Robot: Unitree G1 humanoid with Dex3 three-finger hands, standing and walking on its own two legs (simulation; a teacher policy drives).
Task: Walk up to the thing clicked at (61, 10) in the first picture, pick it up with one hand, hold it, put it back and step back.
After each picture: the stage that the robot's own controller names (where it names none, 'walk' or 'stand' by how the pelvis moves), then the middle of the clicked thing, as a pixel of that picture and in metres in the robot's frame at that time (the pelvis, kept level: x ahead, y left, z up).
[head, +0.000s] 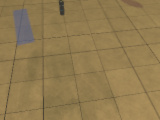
stand; (61, 6) +2.19 +0.23 -0.66
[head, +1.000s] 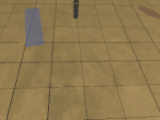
walk; (76, 9) +2.03 +0.11 -0.63
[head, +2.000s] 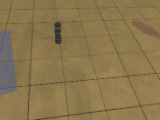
walk; (57, 33) +1.40 +0.20 -0.63
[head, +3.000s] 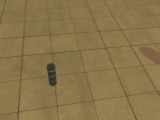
walk; (52, 75) +0.88 +0.20 -0.65
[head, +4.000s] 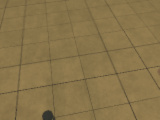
stand; out of the picture +0.47 +0.24 -0.63
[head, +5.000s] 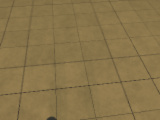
stand; out of the picture +0.44 +0.20 -0.65
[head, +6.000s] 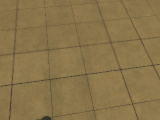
walk; out of the picture +0.32 +0.21 -0.62
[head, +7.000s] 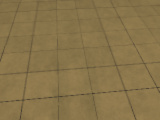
stand; out of the picture +0.38 +0.18 -0.65
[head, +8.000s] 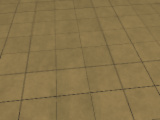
stand; out of the picture +0.39 +0.21 -0.66
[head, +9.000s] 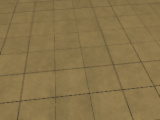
stand; out of the picture +0.38 +0.22 -0.66
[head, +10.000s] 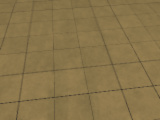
stand; out of the picture +0.37 +0.22 -0.66
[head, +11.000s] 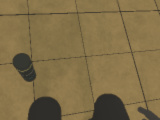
go down; (26, 69) +0.45 +0.22 -0.34
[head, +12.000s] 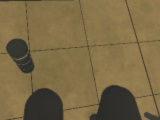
go down; (22, 58) +0.47 +0.23 -0.26
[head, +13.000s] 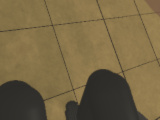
close in; out of the picture +0.45 +0.27 -0.17
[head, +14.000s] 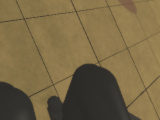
close; out of the picture +0.45 +0.29 -0.16
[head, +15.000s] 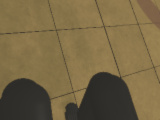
lift; out of the picture +0.39 +0.27 -0.11
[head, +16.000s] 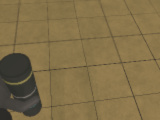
lift; (24, 90) +0.32 +0.18 +0.04
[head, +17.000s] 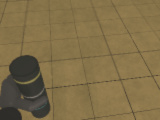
hold; (34, 91) +0.33 +0.15 +0.05
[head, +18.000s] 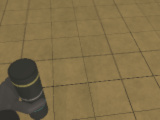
hold; (32, 93) +0.32 +0.16 +0.04
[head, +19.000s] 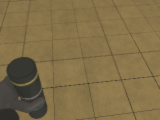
crouch; (31, 92) +0.32 +0.17 +0.04
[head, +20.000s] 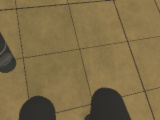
crouch; out of the picture +0.45 +0.23 -0.05
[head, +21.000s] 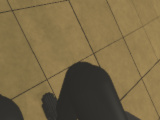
lower; out of the picture +0.46 +0.29 -0.17
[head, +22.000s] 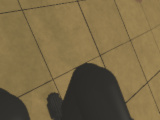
lower; out of the picture +0.46 +0.30 -0.17
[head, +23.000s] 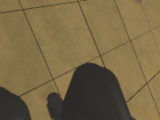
lower; out of the picture +0.46 +0.30 -0.17
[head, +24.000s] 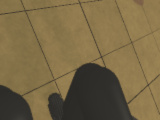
lower; out of the picture +0.45 +0.29 -0.17
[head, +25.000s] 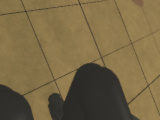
loosen; out of the picture +0.45 +0.29 -0.17
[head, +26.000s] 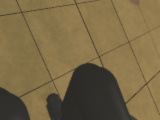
withdraw; out of the picture +0.45 +0.29 -0.17
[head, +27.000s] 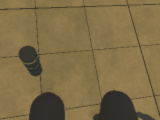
walk; (32, 63) +0.47 +0.22 -0.32
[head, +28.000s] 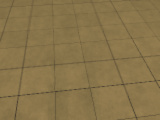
stand; out of the picture +0.39 +0.19 -0.60
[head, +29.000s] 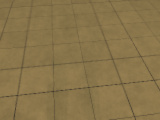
stand; out of the picture +0.40 +0.21 -0.60
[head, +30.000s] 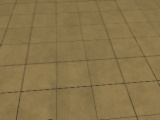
stand; out of the picture +0.40 +0.20 -0.61
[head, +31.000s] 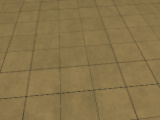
stand; out of the picture +0.42 +0.20 -0.66
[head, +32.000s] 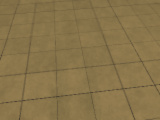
stand; out of the picture +0.39 +0.21 -0.66
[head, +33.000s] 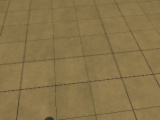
walk; out of the picture +0.40 +0.21 -0.65
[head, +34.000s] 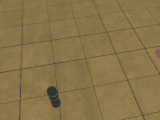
walk; (54, 97) +0.57 +0.22 -0.64
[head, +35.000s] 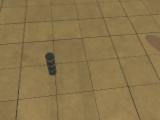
walk; (51, 64) +0.86 +0.23 -0.63
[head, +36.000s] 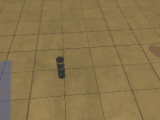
stand; (60, 68) +1.01 +0.19 -0.65
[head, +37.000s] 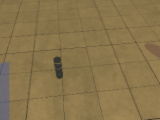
stand; (58, 68) +1.02 +0.21 -0.66
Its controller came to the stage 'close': yes
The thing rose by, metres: 0.69
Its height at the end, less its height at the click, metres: +0.00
